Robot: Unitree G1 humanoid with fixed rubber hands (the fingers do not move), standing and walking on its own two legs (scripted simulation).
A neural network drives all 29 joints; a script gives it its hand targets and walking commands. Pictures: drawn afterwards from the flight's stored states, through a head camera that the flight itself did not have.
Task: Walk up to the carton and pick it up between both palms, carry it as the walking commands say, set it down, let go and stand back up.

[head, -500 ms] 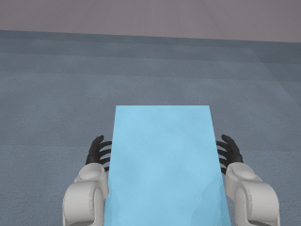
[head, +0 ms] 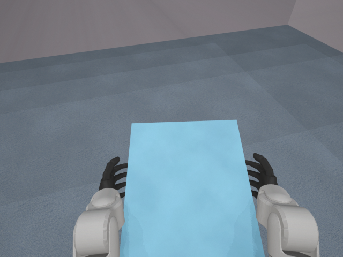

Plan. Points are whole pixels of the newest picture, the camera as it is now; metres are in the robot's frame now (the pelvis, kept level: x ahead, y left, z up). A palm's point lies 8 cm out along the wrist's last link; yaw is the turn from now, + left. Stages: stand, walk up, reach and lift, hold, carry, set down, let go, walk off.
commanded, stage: carry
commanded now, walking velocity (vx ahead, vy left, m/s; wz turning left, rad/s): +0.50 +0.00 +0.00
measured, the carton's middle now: (185, 192) +0.29 -0.01 +0.01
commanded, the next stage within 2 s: none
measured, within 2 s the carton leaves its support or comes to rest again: neither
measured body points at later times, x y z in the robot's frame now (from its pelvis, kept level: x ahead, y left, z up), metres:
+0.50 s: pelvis +0.14 -0.07 -0.01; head +0.13 -0.08 +0.44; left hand +0.41 +0.08 +0.09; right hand +0.40 -0.24 +0.09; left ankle +0.03 +0.06 -0.71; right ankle +0.16 -0.17 -0.74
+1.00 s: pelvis +0.41 -0.05 -0.01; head +0.42 -0.04 +0.44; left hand +0.69 +0.09 +0.07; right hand +0.66 -0.23 +0.08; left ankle +0.49 +0.01 -0.74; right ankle +0.27 -0.16 -0.66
